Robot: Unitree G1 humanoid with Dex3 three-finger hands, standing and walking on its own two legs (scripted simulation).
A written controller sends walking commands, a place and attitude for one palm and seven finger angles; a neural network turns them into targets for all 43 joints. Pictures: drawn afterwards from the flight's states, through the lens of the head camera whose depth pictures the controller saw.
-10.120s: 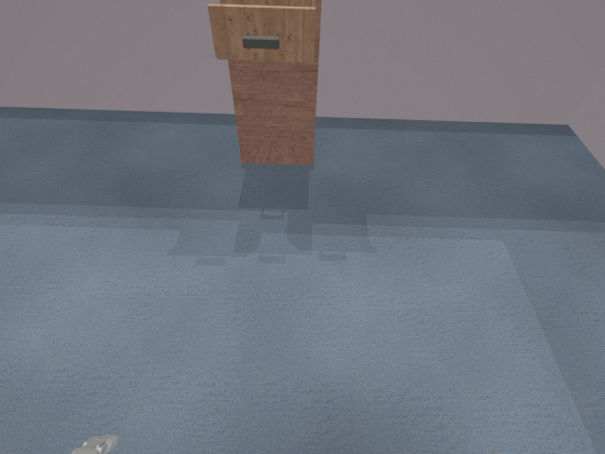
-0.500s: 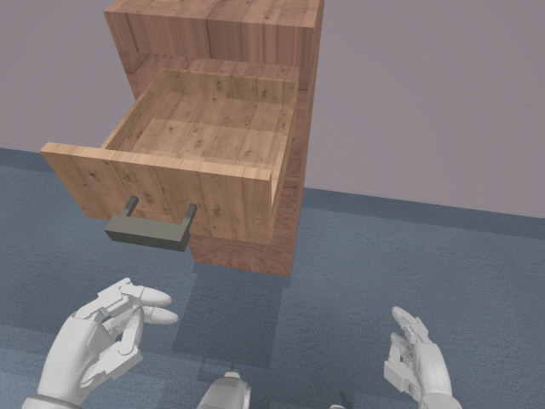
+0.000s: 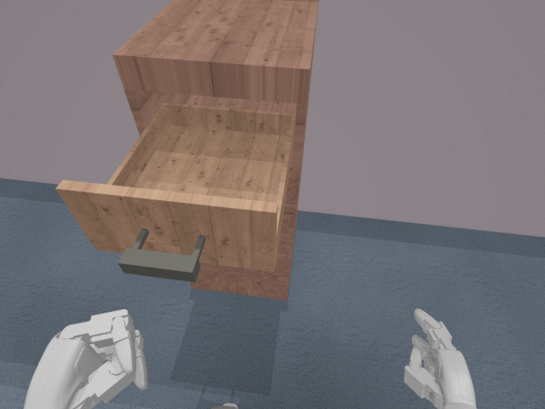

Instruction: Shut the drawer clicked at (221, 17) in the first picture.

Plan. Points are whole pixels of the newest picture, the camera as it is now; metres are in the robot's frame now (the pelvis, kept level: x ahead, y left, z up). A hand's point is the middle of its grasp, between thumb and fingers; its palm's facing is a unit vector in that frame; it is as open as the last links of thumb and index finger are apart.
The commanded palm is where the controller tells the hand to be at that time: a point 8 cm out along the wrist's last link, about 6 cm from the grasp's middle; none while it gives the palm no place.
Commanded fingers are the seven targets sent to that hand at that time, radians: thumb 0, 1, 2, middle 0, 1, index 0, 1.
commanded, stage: raise the hand and make a fist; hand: left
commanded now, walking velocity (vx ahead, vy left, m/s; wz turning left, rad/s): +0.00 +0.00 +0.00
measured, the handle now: (166, 251) +0.34 +0.20 +0.04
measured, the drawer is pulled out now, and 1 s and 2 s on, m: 0.29 0.29 0.29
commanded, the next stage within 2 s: bring the fist close to the handle in 0.72 s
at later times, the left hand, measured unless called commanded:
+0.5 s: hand (123, 359) +0.15 +0.17 +0.14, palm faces -0.03 -0.99 -0.10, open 3.3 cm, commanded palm +0.10 +0.22 +0.15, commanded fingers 0.00 0.90 0.90 -1.40 -1.60 -1.40 -1.60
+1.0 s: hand (125, 345) +0.17 +0.18 +0.12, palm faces +0.00 -1.00 -0.09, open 3.3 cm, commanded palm +0.13 +0.23 +0.13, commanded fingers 0.00 0.90 0.90 -1.40 -1.60 -1.40 -1.60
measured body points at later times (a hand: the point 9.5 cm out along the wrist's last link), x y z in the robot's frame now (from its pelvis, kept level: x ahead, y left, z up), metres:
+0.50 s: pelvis +0.00 +0.00 +0.02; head -0.02 -0.02 +0.47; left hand +0.14 +0.22 +0.14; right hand +0.20 -0.22 -0.03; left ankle +0.05 +0.11 -0.69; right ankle -0.02 -0.11 -0.69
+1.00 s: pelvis +0.01 -0.02 +0.02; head +0.00 -0.04 +0.47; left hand +0.16 +0.23 +0.13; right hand +0.21 -0.25 -0.03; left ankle +0.05 +0.11 -0.69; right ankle -0.02 -0.11 -0.69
